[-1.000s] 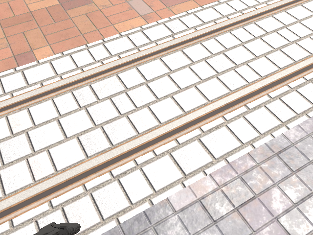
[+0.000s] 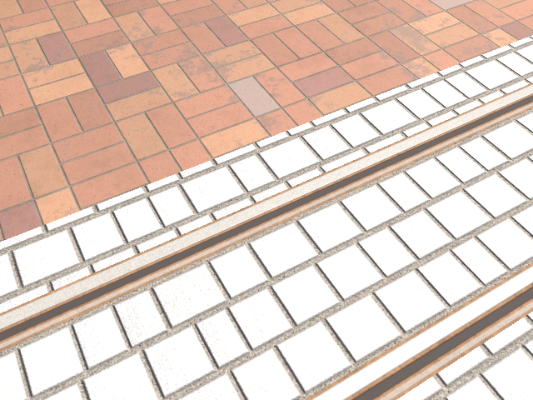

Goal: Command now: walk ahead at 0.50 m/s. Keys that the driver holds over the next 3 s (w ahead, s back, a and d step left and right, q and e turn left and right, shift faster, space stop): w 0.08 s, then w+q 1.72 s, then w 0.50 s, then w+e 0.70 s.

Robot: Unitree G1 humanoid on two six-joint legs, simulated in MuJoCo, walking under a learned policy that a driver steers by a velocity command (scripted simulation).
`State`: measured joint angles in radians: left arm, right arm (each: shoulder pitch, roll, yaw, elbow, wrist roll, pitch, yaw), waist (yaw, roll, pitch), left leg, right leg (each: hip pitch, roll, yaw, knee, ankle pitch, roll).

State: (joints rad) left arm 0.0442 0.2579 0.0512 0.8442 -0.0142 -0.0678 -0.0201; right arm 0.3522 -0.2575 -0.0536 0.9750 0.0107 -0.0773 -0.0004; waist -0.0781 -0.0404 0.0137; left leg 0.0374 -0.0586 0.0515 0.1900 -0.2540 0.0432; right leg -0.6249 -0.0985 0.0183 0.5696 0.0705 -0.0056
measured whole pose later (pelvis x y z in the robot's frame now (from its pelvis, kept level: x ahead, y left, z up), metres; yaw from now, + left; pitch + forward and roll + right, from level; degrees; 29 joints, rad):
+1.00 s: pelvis +0.55 +0.07 +0.00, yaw +27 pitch +2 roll -1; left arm 0.00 0.29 0.07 0.79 0.00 -0.10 0.00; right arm 0.33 -0.26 -0.08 0.81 0.02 -0.05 -0.01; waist -0.07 -0.04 0.04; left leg -0.12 -0.11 -0.13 0.33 -0.23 0.09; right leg -0.64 -0.08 0.10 0.63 0.01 0.06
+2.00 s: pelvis +0.95 +0.43 +0.00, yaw +61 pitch +1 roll +0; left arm 0.07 0.30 0.05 0.75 0.01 -0.09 -0.02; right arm 0.33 -0.27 -0.06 0.71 0.01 -0.06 0.00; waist -0.05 -0.05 0.03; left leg -0.11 -0.11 -0.08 0.31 -0.22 0.09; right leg -0.68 -0.11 0.06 0.71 0.04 0.06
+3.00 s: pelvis +1.24 +0.90 +0.00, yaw +43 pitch +1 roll +2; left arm 0.16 0.32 0.07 0.67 -0.02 -0.02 -0.02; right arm 0.32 -0.28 -0.08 0.83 -0.01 -0.09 0.00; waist -0.07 -0.05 0.02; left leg -0.05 -0.01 0.16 0.26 -0.24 0.01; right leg -0.69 -0.11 0.04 0.88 -0.09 0.01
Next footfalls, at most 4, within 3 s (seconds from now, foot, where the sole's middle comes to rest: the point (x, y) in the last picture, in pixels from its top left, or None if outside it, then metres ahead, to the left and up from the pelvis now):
0.10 right None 0.25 -0.14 -0.78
0.66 left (205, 394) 0.51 0.13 -0.78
1.14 right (225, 270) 0.86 0.07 -0.78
1.66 left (90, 272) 0.89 0.46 -0.78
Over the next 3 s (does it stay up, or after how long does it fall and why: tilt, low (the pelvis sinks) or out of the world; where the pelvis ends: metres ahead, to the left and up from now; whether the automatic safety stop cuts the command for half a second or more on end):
stays up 1.24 0.90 0.00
